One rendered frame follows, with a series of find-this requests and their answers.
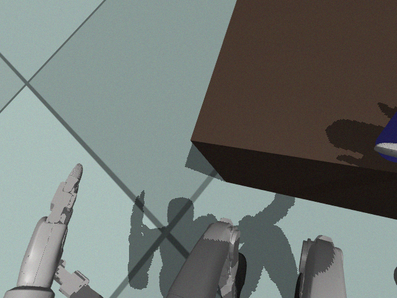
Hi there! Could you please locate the right robot hand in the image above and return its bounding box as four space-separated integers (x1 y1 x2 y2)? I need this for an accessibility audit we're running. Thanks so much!
374 143 397 157

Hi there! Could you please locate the left robot arm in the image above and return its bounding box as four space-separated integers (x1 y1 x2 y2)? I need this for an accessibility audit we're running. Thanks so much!
3 286 55 298

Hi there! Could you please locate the bottle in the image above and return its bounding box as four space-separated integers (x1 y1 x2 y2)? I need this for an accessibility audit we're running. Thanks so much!
375 111 397 163

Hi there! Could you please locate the left robot foot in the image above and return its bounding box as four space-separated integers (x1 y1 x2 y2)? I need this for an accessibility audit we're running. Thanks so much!
221 253 247 298

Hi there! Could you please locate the left robot hand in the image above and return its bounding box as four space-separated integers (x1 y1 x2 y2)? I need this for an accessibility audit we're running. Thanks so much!
17 163 103 298

